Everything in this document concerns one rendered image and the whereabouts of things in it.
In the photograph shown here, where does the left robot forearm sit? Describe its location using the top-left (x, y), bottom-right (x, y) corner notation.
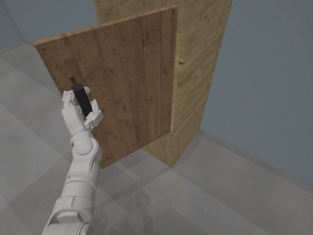
top-left (41, 130), bottom-right (103, 235)

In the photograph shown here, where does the cupboard door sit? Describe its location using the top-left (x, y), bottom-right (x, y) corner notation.
top-left (33, 4), bottom-right (179, 169)

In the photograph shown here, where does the handle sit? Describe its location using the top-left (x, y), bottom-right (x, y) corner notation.
top-left (70, 76), bottom-right (93, 118)

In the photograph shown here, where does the left robot hand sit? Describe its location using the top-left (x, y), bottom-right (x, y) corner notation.
top-left (61, 86), bottom-right (104, 138)

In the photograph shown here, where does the left robot upper arm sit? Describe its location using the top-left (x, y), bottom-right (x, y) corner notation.
top-left (42, 221), bottom-right (94, 235)

